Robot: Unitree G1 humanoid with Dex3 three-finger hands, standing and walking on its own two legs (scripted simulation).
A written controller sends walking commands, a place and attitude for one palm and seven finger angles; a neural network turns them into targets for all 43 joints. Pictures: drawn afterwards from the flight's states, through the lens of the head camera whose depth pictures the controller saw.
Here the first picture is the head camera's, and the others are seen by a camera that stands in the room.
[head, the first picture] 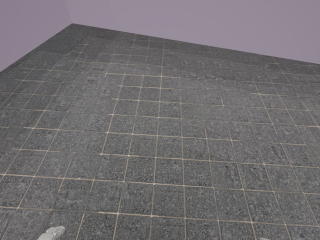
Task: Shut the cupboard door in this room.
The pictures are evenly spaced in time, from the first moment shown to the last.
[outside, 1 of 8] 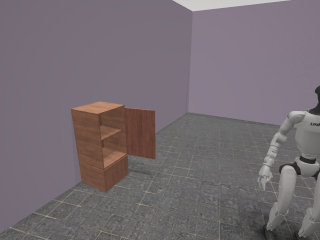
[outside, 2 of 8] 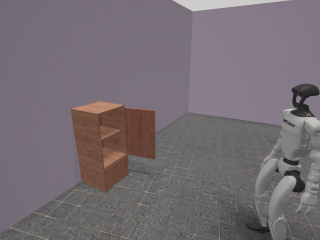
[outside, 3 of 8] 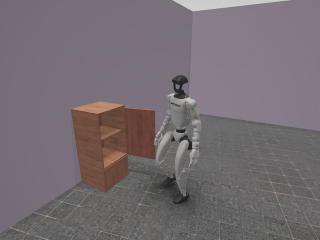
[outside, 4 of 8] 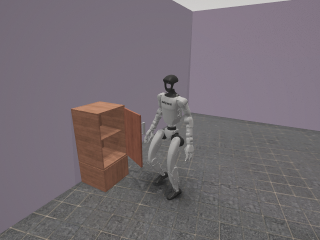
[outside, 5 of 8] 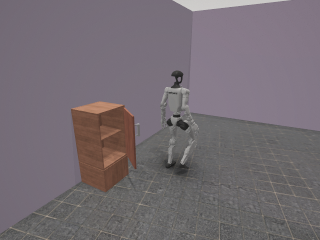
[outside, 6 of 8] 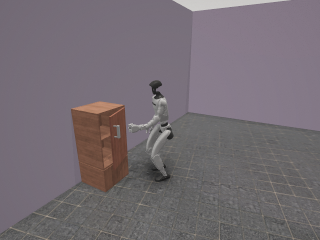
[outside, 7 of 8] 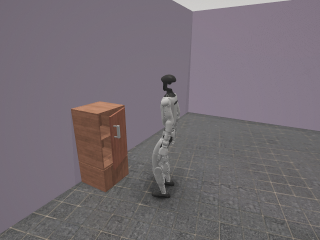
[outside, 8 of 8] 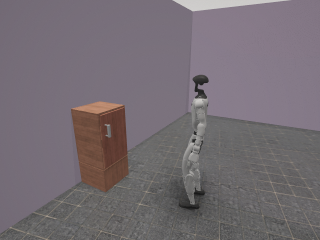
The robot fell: no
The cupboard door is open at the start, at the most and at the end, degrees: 100 100 0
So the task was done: yes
